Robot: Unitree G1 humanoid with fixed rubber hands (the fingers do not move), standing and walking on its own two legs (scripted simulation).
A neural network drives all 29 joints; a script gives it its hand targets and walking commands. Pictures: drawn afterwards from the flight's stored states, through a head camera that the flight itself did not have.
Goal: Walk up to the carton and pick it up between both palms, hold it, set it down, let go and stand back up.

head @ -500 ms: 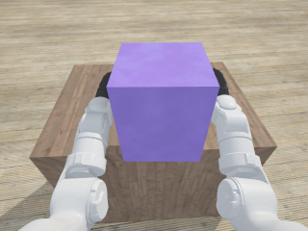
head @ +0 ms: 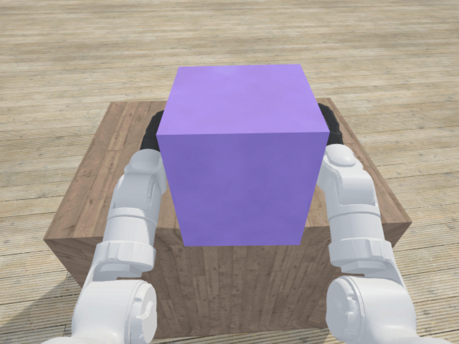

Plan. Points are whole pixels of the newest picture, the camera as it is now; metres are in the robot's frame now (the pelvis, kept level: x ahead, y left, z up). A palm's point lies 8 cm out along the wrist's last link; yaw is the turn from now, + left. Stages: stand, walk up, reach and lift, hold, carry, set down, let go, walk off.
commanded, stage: hold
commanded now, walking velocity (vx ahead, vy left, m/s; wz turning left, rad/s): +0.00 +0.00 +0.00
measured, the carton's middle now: (240, 157) +0.40 -0.01 +0.16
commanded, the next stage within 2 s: none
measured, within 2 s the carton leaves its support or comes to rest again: neither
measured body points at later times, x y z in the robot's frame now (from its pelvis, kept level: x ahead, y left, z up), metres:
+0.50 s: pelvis -0.01 +0.00 +0.00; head -0.03 -0.01 +0.45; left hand +0.39 +0.14 +0.16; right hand +0.39 -0.16 +0.17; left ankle +0.02 +0.11 -0.76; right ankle +0.02 -0.13 -0.76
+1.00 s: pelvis -0.01 +0.00 +0.00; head -0.03 -0.01 +0.45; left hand +0.39 +0.14 +0.16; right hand +0.39 -0.17 +0.17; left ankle +0.02 +0.11 -0.76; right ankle +0.02 -0.13 -0.76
